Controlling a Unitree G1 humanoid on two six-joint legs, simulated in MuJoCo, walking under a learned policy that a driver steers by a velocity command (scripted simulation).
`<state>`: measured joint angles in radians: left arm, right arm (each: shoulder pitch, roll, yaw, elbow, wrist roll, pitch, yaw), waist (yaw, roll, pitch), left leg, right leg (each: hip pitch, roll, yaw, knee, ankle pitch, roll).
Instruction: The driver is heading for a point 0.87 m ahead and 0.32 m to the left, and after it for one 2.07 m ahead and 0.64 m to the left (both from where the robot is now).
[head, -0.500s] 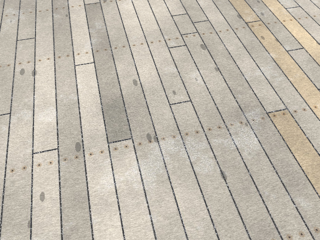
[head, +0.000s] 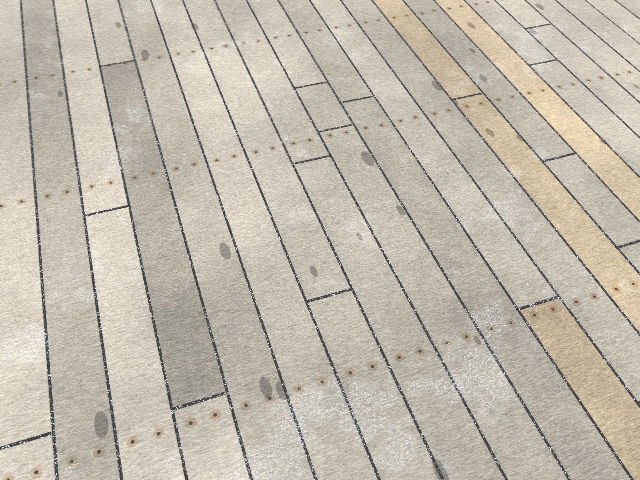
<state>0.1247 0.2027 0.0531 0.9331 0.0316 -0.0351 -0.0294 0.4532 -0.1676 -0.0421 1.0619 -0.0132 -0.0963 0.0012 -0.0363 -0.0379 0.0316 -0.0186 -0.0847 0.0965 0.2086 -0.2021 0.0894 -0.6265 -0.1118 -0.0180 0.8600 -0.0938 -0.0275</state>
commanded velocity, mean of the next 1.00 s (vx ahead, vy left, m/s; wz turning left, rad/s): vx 0.41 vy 0.00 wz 0.38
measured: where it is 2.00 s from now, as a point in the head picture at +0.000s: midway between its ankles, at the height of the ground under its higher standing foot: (337, 475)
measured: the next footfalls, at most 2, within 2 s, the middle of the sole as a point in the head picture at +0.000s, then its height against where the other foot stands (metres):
right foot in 0.22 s outside the picture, level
left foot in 0.78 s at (272, 466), level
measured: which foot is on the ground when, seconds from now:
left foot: down 0.00-0.24, up 0.26-0.76, down 0.78-1.00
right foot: up 0.00-0.20, down 0.22-0.78, up 0.80-1.00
